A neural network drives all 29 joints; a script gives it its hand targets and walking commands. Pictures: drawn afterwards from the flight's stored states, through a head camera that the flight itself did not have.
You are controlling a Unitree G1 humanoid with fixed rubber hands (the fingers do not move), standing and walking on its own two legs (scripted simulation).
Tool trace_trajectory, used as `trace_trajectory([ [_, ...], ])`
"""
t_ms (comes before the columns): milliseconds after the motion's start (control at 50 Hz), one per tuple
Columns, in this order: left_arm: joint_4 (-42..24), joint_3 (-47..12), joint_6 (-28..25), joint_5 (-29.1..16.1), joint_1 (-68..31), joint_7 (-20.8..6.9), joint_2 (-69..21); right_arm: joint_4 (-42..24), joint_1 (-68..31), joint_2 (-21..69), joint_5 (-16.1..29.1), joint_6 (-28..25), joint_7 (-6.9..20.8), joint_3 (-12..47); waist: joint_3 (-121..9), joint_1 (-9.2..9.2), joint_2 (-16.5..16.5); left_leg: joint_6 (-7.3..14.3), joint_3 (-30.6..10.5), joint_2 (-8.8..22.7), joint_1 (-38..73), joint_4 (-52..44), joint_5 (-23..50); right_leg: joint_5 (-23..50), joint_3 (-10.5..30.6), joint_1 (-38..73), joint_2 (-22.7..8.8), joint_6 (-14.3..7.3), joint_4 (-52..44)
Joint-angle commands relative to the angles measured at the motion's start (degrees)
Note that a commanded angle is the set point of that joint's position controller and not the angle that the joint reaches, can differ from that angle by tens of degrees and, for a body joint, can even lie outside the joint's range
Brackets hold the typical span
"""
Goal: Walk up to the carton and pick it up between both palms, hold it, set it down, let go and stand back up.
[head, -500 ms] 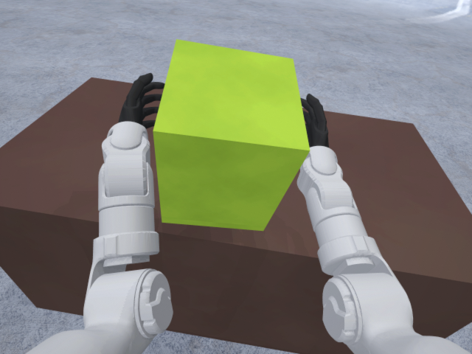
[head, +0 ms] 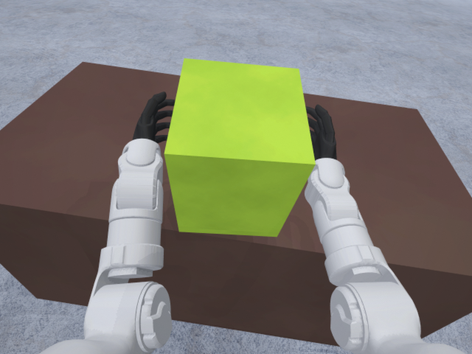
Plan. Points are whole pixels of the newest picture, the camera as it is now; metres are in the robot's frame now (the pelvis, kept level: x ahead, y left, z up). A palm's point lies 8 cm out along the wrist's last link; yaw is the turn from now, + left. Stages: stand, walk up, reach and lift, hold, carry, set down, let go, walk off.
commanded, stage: set down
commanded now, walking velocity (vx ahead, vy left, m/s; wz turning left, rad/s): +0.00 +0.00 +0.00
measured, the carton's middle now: (234, 155) +0.42 -0.01 +0.12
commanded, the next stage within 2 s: none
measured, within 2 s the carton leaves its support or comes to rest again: neither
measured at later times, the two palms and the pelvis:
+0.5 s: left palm (156, 148) +0.41 +0.13 +0.14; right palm (319, 158) +0.39 -0.16 +0.15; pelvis +0.01 +0.00 +0.00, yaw -1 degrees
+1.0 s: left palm (162, 151) +0.43 +0.12 +0.12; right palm (317, 161) +0.40 -0.17 +0.13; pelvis +0.02 +0.00 +0.00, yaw -2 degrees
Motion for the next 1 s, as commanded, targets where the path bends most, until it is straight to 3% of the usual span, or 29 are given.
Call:
trace_trajectory([
  [0,-0.7,-19.6,-4.3,-5.0,-33.3,-8.0,-24.5,-12.2,-39.2,23.3,-2.6,-5.5,7.0,12.5,-23.4,0.94,2.9,-2.0,1.8,-0.4,8.0,-1.2,11.4,15.0,-2.7,1.5,1.0,3.7,-0.2],
  [240,5.5,-19.9,-12.0,-5.9,-38.6,-5.6,-26.6,-4.1,-39.8,25.1,-7.4,-9.4,8.7,7.2,-28.8,0.68,4.6,-3.7,2.3,0.1,11.2,0.7,18.6,18.6,-2.9,-0.4,1.6,3.3,0.1],
  [360,9.8,-17.6,-13.6,-5.1,-39.1,-5.6,-25.9,0.2,-38.7,25.8,-8.3,-9.2,9.0,5.7,-27.3,1.00,4.3,-3.2,2.5,-0.2,8.4,0.1,17.2,21.6,-2.0,1.5,1.0,3.6,0.6],
  [560,12.7,-15.2,-17.0,-5.3,-42.5,-4.8,-25.6,2.2,-39.9,28.3,-10.1,-9.2,10.2,3.8,-30.3,2.10,3.7,-2.7,3.1,-0.2,6.9,-0.4,17.5,24.1,-1.2,2.2,0.9,4.0,1.6],
  [660,16.0,-11.8,-17.9,-4.1,-43.1,-5.1,-24.6,3.9,-39.6,28.8,-12.5,-8.7,10.7,1.0,-28.9,2.53,3.1,-2.0,3.7,-0.3,3.4,-2.0,13.2,23.5,-0.7,3.7,0.3,4.4,1.8],
  [980,20.8,-9.0,-22.0,-3.5,-45.4,-3.9,-24.2,6.9,-38.3,30.1,-17.6,-9.7,12.6,-4.4,-32.8,2.77,3.9,-2.8,4.3,0.4,4.6,-0.2,18.5,25.6,-0.7,0.3,0.7,4.0,2.8],
])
